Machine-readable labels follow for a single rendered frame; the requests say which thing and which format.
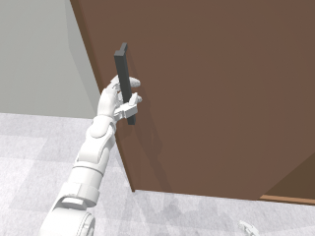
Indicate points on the left robot forearm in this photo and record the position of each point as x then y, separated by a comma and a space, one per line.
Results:
82, 187

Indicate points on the wardrobe door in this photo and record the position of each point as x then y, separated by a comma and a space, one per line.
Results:
227, 88
299, 183

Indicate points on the right robot hand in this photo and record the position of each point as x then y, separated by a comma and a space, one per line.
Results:
248, 230

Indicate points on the handle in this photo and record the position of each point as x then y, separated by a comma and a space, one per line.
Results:
123, 77

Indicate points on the robot left upper arm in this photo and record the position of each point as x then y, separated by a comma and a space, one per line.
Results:
68, 222

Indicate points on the left robot hand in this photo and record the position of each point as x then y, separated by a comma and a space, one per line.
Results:
111, 102

